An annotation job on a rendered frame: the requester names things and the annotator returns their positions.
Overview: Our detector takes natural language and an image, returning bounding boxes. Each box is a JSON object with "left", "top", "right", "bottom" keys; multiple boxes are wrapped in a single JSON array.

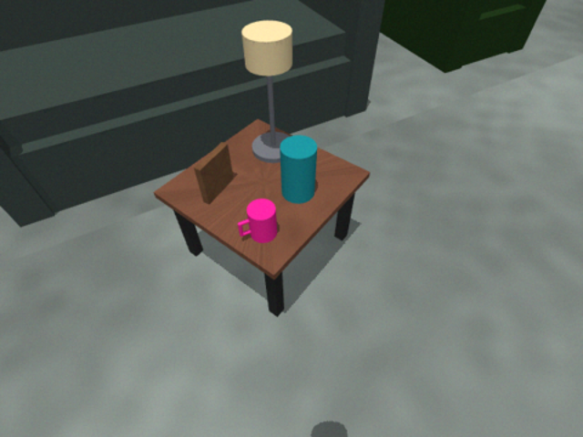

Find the armchair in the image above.
[{"left": 380, "top": 0, "right": 547, "bottom": 73}]

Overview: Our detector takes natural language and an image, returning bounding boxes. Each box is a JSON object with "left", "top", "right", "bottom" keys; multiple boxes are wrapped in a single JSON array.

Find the sofa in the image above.
[{"left": 0, "top": 0, "right": 385, "bottom": 227}]

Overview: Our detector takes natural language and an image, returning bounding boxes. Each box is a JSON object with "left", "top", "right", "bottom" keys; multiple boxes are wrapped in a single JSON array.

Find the desk lamp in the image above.
[{"left": 241, "top": 20, "right": 292, "bottom": 163}]

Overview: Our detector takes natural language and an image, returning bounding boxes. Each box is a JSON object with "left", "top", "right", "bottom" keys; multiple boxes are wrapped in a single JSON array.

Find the coffee table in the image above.
[{"left": 153, "top": 119, "right": 370, "bottom": 317}]

